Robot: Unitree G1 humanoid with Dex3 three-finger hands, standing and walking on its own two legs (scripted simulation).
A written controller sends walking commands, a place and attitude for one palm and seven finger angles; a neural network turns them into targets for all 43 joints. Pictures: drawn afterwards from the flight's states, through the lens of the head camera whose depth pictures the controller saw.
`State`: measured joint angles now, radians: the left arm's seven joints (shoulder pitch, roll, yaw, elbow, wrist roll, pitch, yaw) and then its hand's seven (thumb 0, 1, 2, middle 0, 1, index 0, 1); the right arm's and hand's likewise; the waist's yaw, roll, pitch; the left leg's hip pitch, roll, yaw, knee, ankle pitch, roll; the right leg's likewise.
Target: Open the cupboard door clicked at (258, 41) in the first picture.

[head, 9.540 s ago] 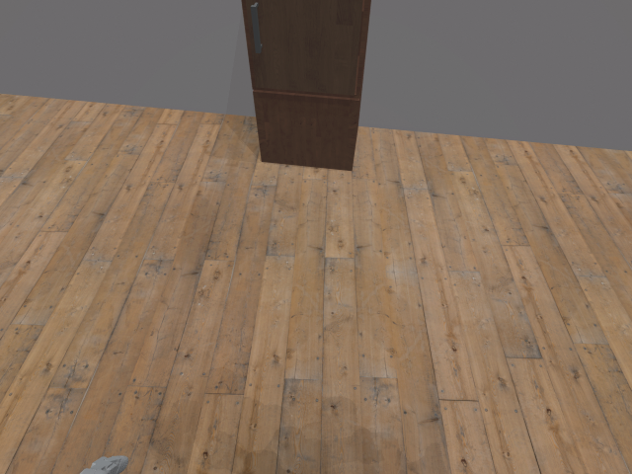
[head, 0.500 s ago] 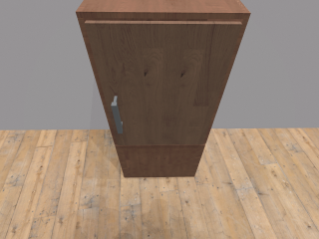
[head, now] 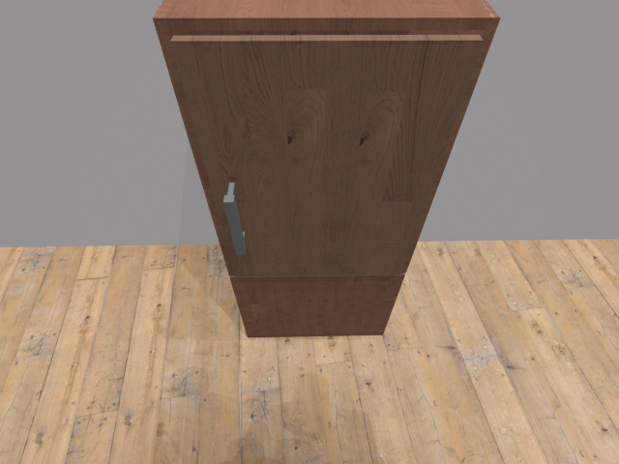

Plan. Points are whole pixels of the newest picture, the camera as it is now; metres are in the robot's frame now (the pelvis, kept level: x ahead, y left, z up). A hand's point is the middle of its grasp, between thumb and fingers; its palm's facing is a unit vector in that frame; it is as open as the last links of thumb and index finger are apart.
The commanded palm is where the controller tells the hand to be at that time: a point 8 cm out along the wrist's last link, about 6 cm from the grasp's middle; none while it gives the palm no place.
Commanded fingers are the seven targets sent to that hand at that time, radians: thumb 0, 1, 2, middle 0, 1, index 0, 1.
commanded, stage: look again from close up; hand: left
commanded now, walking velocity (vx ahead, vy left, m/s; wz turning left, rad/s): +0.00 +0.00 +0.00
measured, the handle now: (236, 220) +0.56 +0.18 -0.10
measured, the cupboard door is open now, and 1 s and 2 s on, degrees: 0 0 0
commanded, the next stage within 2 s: raise the hand with hooked fingers in 0.40 s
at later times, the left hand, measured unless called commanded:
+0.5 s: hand out of the picture +0.08 +0.18 -0.17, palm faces -0.03 -0.97 -0.24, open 7.4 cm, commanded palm +0.13 +0.22 -0.07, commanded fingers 0.00 0.88 0.89 -0.20 -0.31 -0.20 -0.31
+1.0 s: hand (183, 436) +0.17 +0.18 -0.09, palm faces +0.14 -0.99 -0.03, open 9.1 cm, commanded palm +0.16 +0.24 -0.07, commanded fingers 0.00 0.29 0.64 -0.24 -0.69 -0.24 -0.69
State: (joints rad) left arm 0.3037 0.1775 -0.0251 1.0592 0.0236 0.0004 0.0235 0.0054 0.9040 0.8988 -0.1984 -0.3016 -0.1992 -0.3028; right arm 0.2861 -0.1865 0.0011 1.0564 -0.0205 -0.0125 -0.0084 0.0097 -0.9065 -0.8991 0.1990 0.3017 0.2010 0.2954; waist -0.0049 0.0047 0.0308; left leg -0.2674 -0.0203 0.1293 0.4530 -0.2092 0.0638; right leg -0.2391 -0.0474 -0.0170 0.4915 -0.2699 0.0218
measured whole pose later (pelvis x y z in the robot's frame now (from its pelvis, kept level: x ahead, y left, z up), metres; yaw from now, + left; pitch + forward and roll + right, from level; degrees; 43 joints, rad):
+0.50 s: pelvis +0.04 -0.02 +0.00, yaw -1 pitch +1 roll +1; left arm 0.21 0.21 -0.01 1.08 0.02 -0.02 0.03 0.00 0.90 0.90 -0.20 -0.30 -0.20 -0.30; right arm 0.18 -0.19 0.00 1.10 -0.02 -0.03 -0.02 0.01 -0.90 -0.90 0.20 0.30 0.20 0.30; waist 0.00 -0.01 0.03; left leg -0.20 0.00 0.13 0.44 -0.26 0.03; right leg -0.16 -0.02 -0.02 0.47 -0.32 0.00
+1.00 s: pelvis -0.03 -0.06 -0.12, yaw +3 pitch +16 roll -1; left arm 0.26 0.24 0.32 0.28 -0.37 -0.55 -0.45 0.01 0.51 0.73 -0.23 -0.55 -0.23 -0.55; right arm 0.12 -0.27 -0.05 0.56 0.02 -0.25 -0.08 0.01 -0.90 -0.90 0.20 0.30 0.20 0.30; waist 0.05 -0.01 -0.14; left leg -1.07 0.05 -0.03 1.31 -0.53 -0.04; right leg -0.99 0.01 -0.12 1.32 -0.62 -0.08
